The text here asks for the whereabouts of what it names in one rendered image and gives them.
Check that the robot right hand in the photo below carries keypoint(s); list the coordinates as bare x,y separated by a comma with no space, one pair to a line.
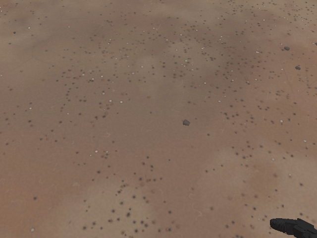
298,228

